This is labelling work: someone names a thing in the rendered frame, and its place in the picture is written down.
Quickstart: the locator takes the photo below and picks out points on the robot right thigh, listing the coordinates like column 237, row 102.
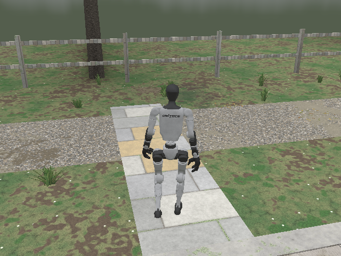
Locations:
column 182, row 157

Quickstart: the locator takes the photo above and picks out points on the robot left thigh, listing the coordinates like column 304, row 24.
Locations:
column 157, row 156

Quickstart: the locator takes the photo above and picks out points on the robot left forearm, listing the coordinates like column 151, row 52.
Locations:
column 147, row 140

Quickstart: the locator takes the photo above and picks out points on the robot right upper arm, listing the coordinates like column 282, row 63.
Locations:
column 189, row 122

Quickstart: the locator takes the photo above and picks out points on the robot thigh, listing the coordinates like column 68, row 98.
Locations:
column 157, row 156
column 182, row 157

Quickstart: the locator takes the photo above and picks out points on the robot right forearm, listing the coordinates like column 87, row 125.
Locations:
column 193, row 145

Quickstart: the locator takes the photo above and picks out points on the robot right hand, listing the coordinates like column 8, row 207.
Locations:
column 197, row 163

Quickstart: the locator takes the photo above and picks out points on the robot left upper arm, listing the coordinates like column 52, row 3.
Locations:
column 152, row 120

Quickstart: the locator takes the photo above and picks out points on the robot left hand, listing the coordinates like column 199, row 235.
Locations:
column 149, row 151

